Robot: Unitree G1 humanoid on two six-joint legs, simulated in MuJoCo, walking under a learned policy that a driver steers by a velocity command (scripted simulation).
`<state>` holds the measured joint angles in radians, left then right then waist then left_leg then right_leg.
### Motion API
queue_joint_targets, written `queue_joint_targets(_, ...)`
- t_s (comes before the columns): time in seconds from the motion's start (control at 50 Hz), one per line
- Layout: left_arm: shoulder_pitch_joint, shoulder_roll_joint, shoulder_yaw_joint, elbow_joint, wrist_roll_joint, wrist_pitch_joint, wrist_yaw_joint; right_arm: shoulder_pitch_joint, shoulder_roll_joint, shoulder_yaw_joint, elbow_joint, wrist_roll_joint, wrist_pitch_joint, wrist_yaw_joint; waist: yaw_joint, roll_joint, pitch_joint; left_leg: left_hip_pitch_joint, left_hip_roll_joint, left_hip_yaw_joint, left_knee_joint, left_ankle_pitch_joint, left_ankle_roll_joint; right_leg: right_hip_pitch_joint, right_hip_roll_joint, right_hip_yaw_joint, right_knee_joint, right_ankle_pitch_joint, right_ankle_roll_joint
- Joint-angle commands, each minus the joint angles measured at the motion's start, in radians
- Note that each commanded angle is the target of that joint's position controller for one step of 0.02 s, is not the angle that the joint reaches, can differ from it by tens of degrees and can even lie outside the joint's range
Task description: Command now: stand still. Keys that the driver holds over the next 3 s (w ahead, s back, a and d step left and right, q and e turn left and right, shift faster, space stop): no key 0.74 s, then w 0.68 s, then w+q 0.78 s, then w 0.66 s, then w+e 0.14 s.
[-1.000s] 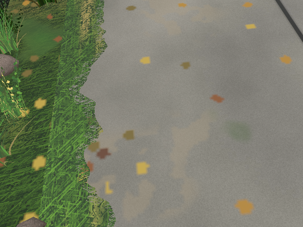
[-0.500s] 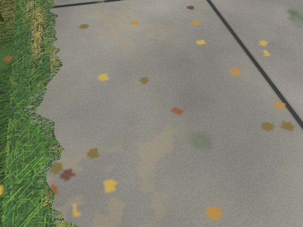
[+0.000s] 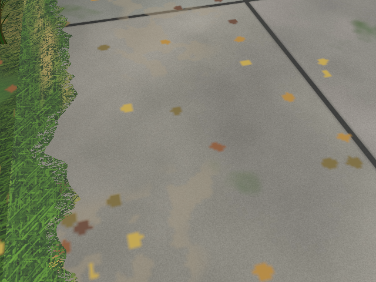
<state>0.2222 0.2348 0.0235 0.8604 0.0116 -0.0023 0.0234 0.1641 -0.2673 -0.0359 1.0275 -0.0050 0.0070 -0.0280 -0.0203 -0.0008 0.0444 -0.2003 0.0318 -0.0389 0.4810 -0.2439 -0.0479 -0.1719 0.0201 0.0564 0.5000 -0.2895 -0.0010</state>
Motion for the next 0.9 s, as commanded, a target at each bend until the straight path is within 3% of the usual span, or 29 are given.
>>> queue_joint_targets(0.02, 0.003, 0.119, 0.026, -0.026, -0.002, -0.012, 0.004, -0.009, -0.110, -0.018, -0.019, 0.001, -0.010, -0.007, 0.004, -0.010, -0.022, 0.023, 0.005, -0.002, -0.061, 0.105, 0.014, -0.045, -0.048, 0.044, -0.113, 0.133, -0.018)
queue_joint_targets(0.3, 0.035, 0.110, 0.012, 0.079, -0.008, -0.011, 0.009, 0.040, -0.090, -0.009, 0.042, 0.003, -0.005, -0.017, 0.005, -0.004, -0.009, 0.019, -0.003, 0.006, -0.062, 0.119, 0.021, -0.049, -0.031, 0.017, -0.112, 0.149, -0.012)
queue_joint_targets(0.74, 0.094, 0.076, -0.003, 0.181, -0.012, -0.008, 0.015, 0.108, -0.050, 0.006, 0.065, 0.005, -0.004, -0.020, 0.013, 0.004, 0.008, 0.002, -0.014, 0.014, -0.059, 0.112, 0.031, -0.063, -0.019, -0.005, -0.106, 0.133, -0.002)
queue_joint_targets(0.78, 0.117, 0.072, -0.003, 0.197, -0.017, -0.003, 0.020, 0.133, -0.037, 0.008, 0.077, 0.010, -0.001, -0.023, 0.015, -0.004, 0.000, -0.009, -0.047, 0.044, -0.043, -0.133, 0.042, -0.073, 0.002, -0.020, -0.110, -0.131, -0.015)
queue_joint_targets(0.82, 0.112, 0.101, 0.007, 0.184, -0.025, -0.003, 0.025, 0.126, -0.053, 0.002, 0.063, 0.016, -0.007, -0.026, 0.019, -0.018, 0.078, -0.104, -0.057, 0.040, -0.016, -0.406, 0.072, -0.156, -0.011, 0.015, -0.117, -0.425, -0.055)
queue_joint_targets(0.86, 0.131, 0.104, 0.011, 0.178, -0.033, -0.022, 0.021, 0.122, -0.032, 0.005, 0.046, 0.018, -0.032, -0.019, 0.028, -0.043, 0.125, -0.165, -0.040, 0.021, 0.015, -0.409, 0.091, -0.174, -0.066, 0.092, -0.144, -0.483, -0.095)
queue_joint_targets(0.9, 0.178, 0.126, 0.022, 0.185, -0.040, -0.042, 0.012, 0.113, -0.008, 0.009, 0.030, 0.021, -0.064, -0.003, 0.044, -0.096, 0.114, -0.217, -0.047, 0.041, 0.100, -0.315, 0.093, -0.111, -0.139, 0.205, -0.185, -0.499, -0.142)
